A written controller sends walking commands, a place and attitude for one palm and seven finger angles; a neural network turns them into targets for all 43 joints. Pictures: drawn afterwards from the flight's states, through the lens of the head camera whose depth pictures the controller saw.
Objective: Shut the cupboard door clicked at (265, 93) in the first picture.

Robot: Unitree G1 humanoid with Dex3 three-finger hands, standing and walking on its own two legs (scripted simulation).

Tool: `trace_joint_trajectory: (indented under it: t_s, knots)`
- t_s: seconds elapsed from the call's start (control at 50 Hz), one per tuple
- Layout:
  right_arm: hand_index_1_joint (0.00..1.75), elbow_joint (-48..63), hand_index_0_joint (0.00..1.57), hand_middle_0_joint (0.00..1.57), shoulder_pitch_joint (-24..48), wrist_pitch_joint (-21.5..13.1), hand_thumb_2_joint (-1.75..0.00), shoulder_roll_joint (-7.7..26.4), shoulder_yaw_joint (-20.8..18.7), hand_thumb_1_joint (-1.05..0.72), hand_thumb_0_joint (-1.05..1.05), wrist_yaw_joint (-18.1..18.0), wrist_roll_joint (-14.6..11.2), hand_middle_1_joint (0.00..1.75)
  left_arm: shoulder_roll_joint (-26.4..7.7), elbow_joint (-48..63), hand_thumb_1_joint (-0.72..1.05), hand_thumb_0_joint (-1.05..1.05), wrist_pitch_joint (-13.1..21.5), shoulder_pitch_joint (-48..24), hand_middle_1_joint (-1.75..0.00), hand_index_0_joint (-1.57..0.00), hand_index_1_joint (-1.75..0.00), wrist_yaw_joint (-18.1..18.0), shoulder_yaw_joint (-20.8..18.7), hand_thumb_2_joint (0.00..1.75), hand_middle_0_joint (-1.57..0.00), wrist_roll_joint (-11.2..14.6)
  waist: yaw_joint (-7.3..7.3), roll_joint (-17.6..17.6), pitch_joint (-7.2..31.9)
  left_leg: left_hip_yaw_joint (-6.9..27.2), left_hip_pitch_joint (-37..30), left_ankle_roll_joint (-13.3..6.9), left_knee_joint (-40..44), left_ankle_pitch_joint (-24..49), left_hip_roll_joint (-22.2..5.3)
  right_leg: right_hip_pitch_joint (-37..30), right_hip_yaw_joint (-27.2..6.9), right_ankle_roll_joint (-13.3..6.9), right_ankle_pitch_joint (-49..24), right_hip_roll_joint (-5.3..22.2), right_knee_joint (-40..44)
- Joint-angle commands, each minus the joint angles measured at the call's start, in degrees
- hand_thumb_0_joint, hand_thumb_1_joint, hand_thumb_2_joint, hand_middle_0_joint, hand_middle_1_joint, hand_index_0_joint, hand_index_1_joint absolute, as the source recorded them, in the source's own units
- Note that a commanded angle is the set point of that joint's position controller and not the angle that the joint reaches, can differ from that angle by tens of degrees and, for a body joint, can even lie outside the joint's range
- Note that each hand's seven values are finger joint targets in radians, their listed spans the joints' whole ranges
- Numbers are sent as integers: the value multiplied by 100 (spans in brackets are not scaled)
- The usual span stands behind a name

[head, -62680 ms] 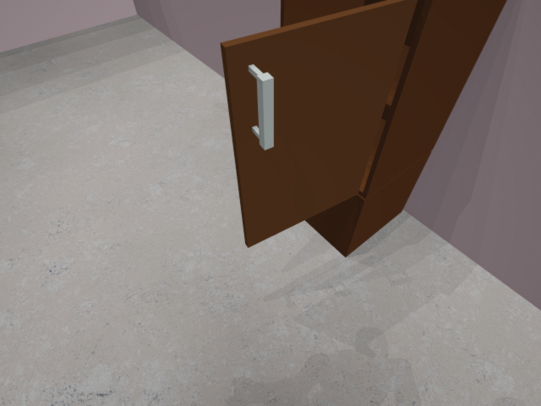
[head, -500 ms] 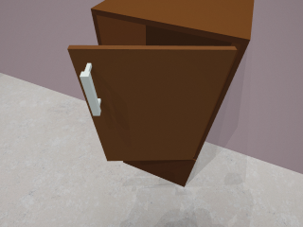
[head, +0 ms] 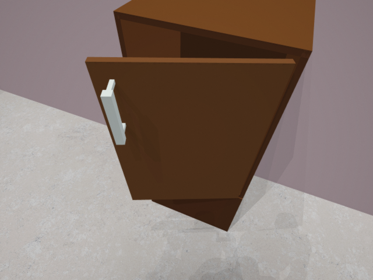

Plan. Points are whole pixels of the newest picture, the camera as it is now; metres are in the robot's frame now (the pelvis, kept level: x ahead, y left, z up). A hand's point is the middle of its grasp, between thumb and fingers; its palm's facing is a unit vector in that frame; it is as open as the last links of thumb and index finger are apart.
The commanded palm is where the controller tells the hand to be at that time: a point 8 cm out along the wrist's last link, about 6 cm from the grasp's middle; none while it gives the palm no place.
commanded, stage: look again from close up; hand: left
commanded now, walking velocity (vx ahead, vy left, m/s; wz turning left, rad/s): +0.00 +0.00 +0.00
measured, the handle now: (116, 113) +0.42 +0.19 +0.13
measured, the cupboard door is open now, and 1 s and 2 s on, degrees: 24 24 24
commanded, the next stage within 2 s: raise the hand and make a fist in 0.26 s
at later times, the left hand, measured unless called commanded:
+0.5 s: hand out of the picture +0.13 +0.21 -0.08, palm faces +0.24 -0.94 -0.23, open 7.2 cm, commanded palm +0.10 +0.22 -0.06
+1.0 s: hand (96, 255) +0.16 +0.17 +0.04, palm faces +0.13 -0.99 -0.06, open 5.1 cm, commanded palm +0.13 +0.23 +0.01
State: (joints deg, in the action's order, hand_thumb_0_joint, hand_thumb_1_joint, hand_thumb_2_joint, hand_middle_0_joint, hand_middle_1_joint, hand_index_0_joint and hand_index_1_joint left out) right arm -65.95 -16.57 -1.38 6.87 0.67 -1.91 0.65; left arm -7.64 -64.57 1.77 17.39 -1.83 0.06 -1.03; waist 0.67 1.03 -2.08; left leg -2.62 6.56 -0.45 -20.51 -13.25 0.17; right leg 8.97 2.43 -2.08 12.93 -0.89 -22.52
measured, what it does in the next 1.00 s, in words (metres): lowers itself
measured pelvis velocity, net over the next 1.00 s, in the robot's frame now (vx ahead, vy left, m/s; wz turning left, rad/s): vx -0.04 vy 0.00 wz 0.07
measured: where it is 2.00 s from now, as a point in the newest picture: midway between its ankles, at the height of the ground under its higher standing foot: outside the picture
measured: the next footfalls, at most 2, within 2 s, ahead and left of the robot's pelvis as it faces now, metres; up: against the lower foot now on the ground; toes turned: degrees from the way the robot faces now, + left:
none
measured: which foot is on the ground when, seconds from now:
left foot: down 0.00-1.00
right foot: down 0.00-1.00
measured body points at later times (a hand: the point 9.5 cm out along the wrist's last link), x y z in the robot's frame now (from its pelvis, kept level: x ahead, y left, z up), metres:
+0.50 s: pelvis +0.00 +0.01 -0.01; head +0.00 +0.00 +0.44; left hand +0.11 +0.26 -0.07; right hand +0.05 -0.24 -0.14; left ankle -0.02 +0.11 -0.75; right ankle -0.01 -0.09 -0.75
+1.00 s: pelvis -0.04 +0.00 -0.08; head +0.02 -0.01 +0.36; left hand +0.14 +0.23 +0.04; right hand +0.21 -0.18 -0.14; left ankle -0.02 +0.11 -0.74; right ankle -0.01 -0.09 -0.75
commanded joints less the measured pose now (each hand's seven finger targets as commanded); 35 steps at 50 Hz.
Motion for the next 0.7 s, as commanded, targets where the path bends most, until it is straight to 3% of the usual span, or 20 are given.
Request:
trace_joint_trajectory:
  t_s: [0.0,0.32,0.34,0.36,0.38,0.4,0.42,0.44,0.48,0.5,0.54,0.58,0.6,0.62,0.64,0.68]
  knots:
    - [30,120,20,20,-374,-86,-90,499,-104,-90,0,-56,-3,30,-510,129,90,0,42,442,-30,-20,-30,-47,-65,90,-20,28,-1,-42,-237,480,217,-97,303,849,-583,84,-667,-44,-900,658,406]
    - [30,99,20,20,-315,-94,-90,559,-108,-90,0,-66,-2,30,-531,92,90,0,48,420,-30,-20,-30,-49,-62,90,-20,30,-10,-20,-191,473,133,-96,288,1024,-596,42,-659,-29,-1138,678,375]
    - [30,473,20,20,308,-123,-90,800,-120,-90,0,35,-67,30,-660,-117,90,0,156,765,-30,-20,-30,-260,-31,90,-20,-34,160,-502,-246,129,514,62,-936,1173,-668,214,-875,112,-2977,1039,202]
    - [30,2452,20,20,-260,-1171,-90,2042,-261,-90,0,-554,-151,30,-3405,9293,90,0,1635,-4144,-30,-20,-30,-185,-1726,90,-20,840,-925,-525,2364,181,-1184,-299,-348,1890,-285,73,-538,193,-2563,306,-478]
    - [30,2317,20,20,295,-1521,-90,1197,18,-90,0,-569,-255,30,-1149,7909,90,0,1212,-849,-32,-22,-32,-301,-68,90,-22,904,-261,-2307,2621,-155,-1277,-247,-566,2689,-111,15,-194,26,-1623,-18,-593]
    - [30,1930,20,20,352,-1670,-90,1328,-78,-90,0,-543,-237,30,-1041,7421,90,0,887,-807,-34,-24,-34,-627,-253,90,-24,1097,-192,-1686,2341,45,-1025,-2,-532,2566,-277,135,14,53,-778,-45,-533]
    - [30,1881,20,20,393,-1693,-90,1013,-57,-90,0,-374,-350,30,412,5698,90,0,166,725,-36,-25,-36,-596,523,90,-25,985,-212,-985,1074,186,-48,-33,-316,1753,-272,552,155,120,-341,81,-571]
    - [30,2329,20,20,295,-1781,-90,1356,-160,-90,0,-290,-445,30,262,6981,90,0,272,-84,-38,-27,-38,-592,730,90,-27,1152,-337,-742,385,398,461,-37,-411,786,-223,710,120,106,-350,172,-457]
    - [30,2742,20,20,494,-1969,-90,1459,-268,-90,0,-250,-295,30,175,6835,90,0,826,-191,-42,-31,-42,-532,635,90,-31,1017,-489,449,-290,517,1178,-99,-791,-113,-71,1536,161,172,424,198,-535]
    - [30,2917,20,20,499,-2008,-90,1424,-343,-90,0,-200,-255,30,166,6321,90,0,1074,162,-44,-33,-44,-468,479,90,-33,954,-431,867,-448,528,1558,-81,-1053,-327,22,1891,161,158,830,208,-644]
    - [30,3221,20,20,605,-2072,-90,1313,-418,-90,0,-57,-128,30,502,5599,90,0,1761,1458,-48,-36,-48,-46,344,90,-36,1129,-9,1794,-202,467,2232,8,-1602,-512,100,2288,202,160,1334,168,-1084]
    - [30,3480,20,20,725,-1969,-90,1323,-492,-90,0,146,-56,30,359,5572,90,0,2618,2493,-52,-40,-52,628,-91,90,-40,1445,337,2219,361,338,2828,122,-2098,-427,165,2109,67,136,930,213,-1584]
    - [30,3545,20,20,735,-1820,-90,1376,-578,-90,0,257,-72,30,-102,5336,90,0,2976,2814,-54,-42,-54,978,-691,90,-42,1549,526,1899,675,292,3001,220,-2317,-267,185,1910,-42,82,413,248,-1954]
    - [30,3814,20,20,872,-1708,-90,1371,-575,-90,0,321,-43,30,-86,5609,90,0,3201,2786,-56,-44,-56,1234,-637,90,-44,1558,545,1444,858,184,3156,206,-2525,-91,254,1813,-70,43,-93,292,-2291]
    - [30,4052,20,20,995,-1584,-90,1341,-618,-90,0,329,-59,30,-432,5858,90,0,3178,2737,-58,-46,-58,1257,-938,90,-46,1448,632,1043,1004,77,3305,154,-2620,-17,308,1759,-128,14,-319,305,-2484]
    - [30,4526,20,20,1224,-1356,-90,1299,-547,-90,0,344,-88,30,-707,6940,90,0,2803,2188,-62,-49,-62,1118,-846,90,-49,1151,694,-486,1163,-84,3148,58,-2581,82,334,1902,-78,-91,-274,237,-2722]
